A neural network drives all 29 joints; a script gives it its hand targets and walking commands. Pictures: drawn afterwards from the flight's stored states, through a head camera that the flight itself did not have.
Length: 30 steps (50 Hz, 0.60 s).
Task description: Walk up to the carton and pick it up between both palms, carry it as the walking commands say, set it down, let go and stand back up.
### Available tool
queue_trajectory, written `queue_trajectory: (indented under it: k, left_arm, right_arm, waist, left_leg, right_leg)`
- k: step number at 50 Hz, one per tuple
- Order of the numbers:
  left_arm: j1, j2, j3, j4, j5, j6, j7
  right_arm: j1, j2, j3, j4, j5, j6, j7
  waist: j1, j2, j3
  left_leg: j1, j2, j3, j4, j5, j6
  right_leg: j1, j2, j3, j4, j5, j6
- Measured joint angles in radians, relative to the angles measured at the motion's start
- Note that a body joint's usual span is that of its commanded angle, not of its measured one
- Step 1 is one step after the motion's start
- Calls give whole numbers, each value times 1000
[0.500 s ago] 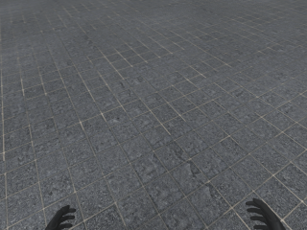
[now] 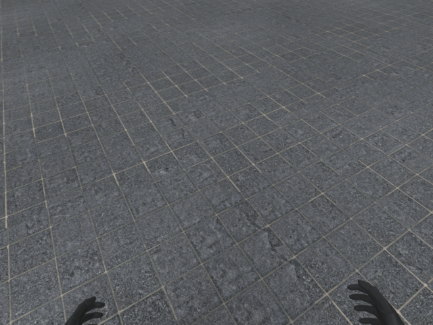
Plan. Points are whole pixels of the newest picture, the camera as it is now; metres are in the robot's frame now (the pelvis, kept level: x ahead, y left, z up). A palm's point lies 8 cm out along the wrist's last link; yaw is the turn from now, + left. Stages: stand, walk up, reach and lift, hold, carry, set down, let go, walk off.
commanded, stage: walk up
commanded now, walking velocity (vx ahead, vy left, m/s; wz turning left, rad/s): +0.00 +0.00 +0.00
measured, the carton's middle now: out of the picture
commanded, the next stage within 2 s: none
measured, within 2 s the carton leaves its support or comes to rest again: neither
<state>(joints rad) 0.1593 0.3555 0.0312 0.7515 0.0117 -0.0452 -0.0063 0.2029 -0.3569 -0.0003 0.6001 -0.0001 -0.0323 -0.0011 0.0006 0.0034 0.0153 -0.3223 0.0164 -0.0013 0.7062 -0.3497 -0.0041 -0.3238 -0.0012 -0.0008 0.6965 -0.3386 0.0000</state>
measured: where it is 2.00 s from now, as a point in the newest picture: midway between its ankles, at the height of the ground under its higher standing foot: outside the picture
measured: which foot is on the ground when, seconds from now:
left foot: down 0.00-0.48, up 0.50-0.90, down 0.92-1.00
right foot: down 0.00-0.22, up 0.24-0.46, down 0.48-0.94, up 0.96-1.00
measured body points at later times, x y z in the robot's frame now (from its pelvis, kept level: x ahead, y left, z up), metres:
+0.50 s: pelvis -0.04 +0.00 -0.01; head -0.03 -0.01 +0.44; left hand +0.17 +0.24 -0.10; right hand +0.03 -0.30 -0.10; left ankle +0.02 +0.12 -0.71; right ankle -0.06 -0.10 -0.73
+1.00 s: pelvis -0.10 +0.10 +0.00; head -0.07 +0.12 +0.45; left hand +0.11 +0.31 -0.13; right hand -0.08 -0.21 -0.08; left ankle -0.04 +0.16 -0.72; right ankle -0.09 -0.08 -0.69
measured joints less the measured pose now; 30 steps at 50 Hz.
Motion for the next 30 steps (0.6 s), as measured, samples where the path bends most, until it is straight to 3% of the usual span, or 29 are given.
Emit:
queue_trajectory:
  k: [5, 12, 15, 18, 22, 24, 27, 30]
  left_arm:
    - [1, 1, 0, 1, 0, 4, -2]
    - [24, 0, 0, 1, 0, 91, -17]
    - [40, -1, 0, 2, 0, 112, -17]
    - [43, 0, 0, 0, 0, 128, -23]
    - [22, -5, 0, -1, 0, 126, -31]
    - [21, -3, 0, -2, 0, 115, -33]
    - [22, -20, -6, 2, 0, 103, -32]
    - [47, -31, -9, 2, 0, 93, -26]
  right_arm:
    - [0, 0, 0, 2, 0, 7, 0]
    - [0, 16, 0, 1, 0, 72, -10]
    - [0, 21, 0, 2, 0, 77, -10]
    - [0, 35, 0, 2, 0, 81, -14]
    - [1, 46, 0, 3, 0, 86, -17]
    - [2, 46, 0, 2, 0, 91, -17]
    - [-1, 42, -1, 4, 0, 106, -17]
    - [-1, 41, -1, 3, 0, 111, -16]
  waist:
    - [0, 0, -1]
    - [1, -9, 13]
    - [11, -1, 14]
    - [12, -2, 16]
    - [12, -9, 18]
    - [13, -19, 18]
    - [15, -15, 42]
    - [14, -17, 65]
  left_leg:
    - [0, 0, 0, 0, 0, -1]
    - [0, 2, 50, -2, 1, 15]
    - [1, 41, 112, -2, -3, 27]
    - [0, 84, 171, -2, -2, 19]
    - [-1, 123, 236, -2, 6, -2]
    - [-3, 133, 262, 19, 1, -14]
    - [-66, 82, 157, 209, -165, -15]
    - [-105, 38, 95, 338, -142, -17]
  right_leg:
    - [1, -1, 0, -1, 0, 0]
    - [-23, -1, 41, 7, 19, 9]
    - [-115, 0, 20, 220, -148, 9]
    - [-155, -1, 11, 321, -168, 9]
    - [-104, -9, 1, 221, -162, 9]
    - [-19, -18, -2, 60, -41, 9]
    - [-12, -9, 14, 50, -54, -21]
    - [5, -7, 31, 3, 4, -27]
